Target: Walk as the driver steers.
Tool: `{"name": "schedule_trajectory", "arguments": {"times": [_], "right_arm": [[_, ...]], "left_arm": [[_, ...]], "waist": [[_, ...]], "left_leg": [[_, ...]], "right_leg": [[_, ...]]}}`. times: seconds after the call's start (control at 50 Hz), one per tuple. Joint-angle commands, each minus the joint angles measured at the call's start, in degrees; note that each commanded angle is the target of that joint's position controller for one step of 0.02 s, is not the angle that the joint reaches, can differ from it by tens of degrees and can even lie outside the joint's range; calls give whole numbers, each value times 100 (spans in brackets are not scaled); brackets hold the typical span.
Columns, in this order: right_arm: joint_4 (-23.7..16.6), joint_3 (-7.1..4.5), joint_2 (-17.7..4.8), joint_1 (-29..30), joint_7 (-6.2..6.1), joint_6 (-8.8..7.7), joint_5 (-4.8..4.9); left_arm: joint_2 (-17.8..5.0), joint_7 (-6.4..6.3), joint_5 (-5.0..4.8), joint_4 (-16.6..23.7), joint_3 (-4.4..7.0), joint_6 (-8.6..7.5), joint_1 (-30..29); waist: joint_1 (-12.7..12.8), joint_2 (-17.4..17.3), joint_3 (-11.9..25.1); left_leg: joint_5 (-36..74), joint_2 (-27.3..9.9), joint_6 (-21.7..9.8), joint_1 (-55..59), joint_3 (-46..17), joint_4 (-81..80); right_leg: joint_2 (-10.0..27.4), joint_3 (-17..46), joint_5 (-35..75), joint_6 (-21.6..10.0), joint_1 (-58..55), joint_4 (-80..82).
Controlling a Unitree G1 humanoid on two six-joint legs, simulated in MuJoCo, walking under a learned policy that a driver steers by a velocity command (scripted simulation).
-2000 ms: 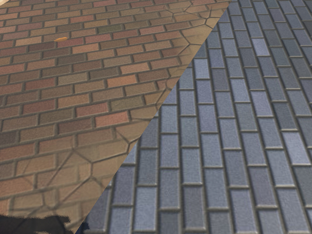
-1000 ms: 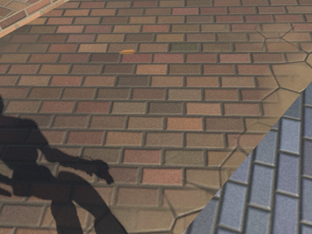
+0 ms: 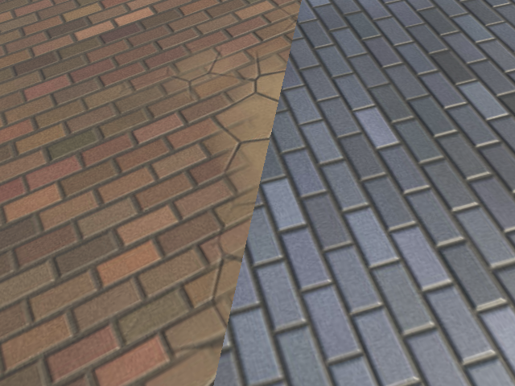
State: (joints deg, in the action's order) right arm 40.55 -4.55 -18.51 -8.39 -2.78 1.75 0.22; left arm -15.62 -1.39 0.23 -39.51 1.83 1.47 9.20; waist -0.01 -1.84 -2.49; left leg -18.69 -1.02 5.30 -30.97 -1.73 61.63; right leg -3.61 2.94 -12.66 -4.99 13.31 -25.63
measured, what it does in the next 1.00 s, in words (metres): steps on the spot: left foot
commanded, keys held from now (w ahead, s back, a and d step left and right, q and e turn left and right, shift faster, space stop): no key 1.00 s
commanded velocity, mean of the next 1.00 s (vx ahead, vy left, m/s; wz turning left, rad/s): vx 0.00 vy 0.00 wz -0.07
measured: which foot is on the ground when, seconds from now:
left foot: up 0.00-0.24, down 0.26-1.00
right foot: down 0.00-1.00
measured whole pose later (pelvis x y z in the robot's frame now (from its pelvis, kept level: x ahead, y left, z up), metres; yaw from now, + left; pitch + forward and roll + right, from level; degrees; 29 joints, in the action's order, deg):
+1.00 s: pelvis +0.01 +0.04 +0.00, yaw -2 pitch -2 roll +0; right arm 54.6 0.1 -14.6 -11.1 -1.6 -1.3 -0.5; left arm -14.4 -1.7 0.0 -60.1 1.5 1.1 9.0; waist 0.1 0.0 -2.2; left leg -14.3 0.5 0.1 -9.7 -1.1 25.7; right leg -3.7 5.3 -13.8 -1.7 10.6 -26.3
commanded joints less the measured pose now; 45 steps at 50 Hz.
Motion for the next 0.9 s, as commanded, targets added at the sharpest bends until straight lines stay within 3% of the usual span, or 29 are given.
{"name": "schedule_trajectory", "arguments": {"times": [0.02, 0.14, 0.18, 0.22, 0.24, 0.26, 0.28, 0.3, 0.32, 0.38, 0.58, 0.9], "right_arm": [[-400, -36, -251, 214, 29, -66, 2], [-355, -4, -249, 372, 57, -117, 29], [-293, 16, -211, 333, 56, -156, 37], [-166, 61, -106, 151, 83, -210, 15], [-101, 85, -124, 46, 103, -244, -40], [-80, 71, -326, -30, 101, -259, -118], [-86, -3, -668, 33, 106, -250, -109], [-43, -12, -554, 102, 154, -248, -64], [-49, 47, -316, 142, 186, -258, -77], [51, 104, -219, 164, 182, -312, -92], [414, 204, -253, 35, 153, -380, -78], [1065, 321, -249, -201, 113, -366, -70]], "left_arm": [[-754, -56, 17, 331, 161, -77, -91], [-763, 5, 57, 196, 159, -85, -106], [-693, 27, 40, 127, 136, -95, -152], [-559, 33, 0, 46, 87, -103, -254], [-516, 37, -11, -24, 72, -127, -176], [-466, 61, 37, -101, 54, -184, -9], [-585, 115, 89, -156, 104, -252, 275], [-616, 133, 55, -222, 116, -278, 146], [-643, 136, 38, -256, 116, -273, -100], [-494, 95, 35, -305, 103, -161, -193], [-507, 13, 13, -839, 130, -71, -47], [-569, -44, -19, -1730, 98, -86, -72]], "waist": [[83, 805, 599], [230, 868, 383], [188, 826, 418], [-21, 703, 470], [-93, 579, 536], [-43, 378, 720], [222, -119, 822], [113, -339, 831], [-25, -191, 734], [-11, -124, 533], [17, 156, 318], [7, 160, 206]], "left_leg": [[225, -159, 53, -132, -159, -752], [-265, -174, -16, 774, -130, -2053], [-263, -137, -58, 1075, -121, -2501], [471, -102, -165, 1636, -85, -3574], [1350, -182, -253, 2133, -183, -4113], [2280, -481, -358, 2675, -412, -4017], [2769, -636, -524, 2941, -408, -3531], [2173, -479, -643, 2662, -324, -3472], [1881, -405, -625, 2530, -307, -3578], [1674, -359, -564, 2322, -292, -3685], [1362, -264, -604, 2073, -257, -3800], [1131, -113, -630, 2051, -169, -3979]], "right_leg": [[1366, 1237, 1975, -721, -868, 612], [1401, 1597, 1301, -773, -455, 661], [1376, 1710, 1379, -793, -455, 603], [1241, 1673, 1572, -672, -427, 474], [1161, 1630, 1607, -509, -310, 470], [1022, 1498, 1389, -302, -130, 405], [700, 1195, 976, -134, 99, 409], [483, 889, 710, -11, -41, 441], [442, 817, 559, 28, -89, 345], [412, 749, 665, 7, -57, 273], [395, 714, 683, 93, -237, 262], [392, 639, 676, 163, -304, 358]]}}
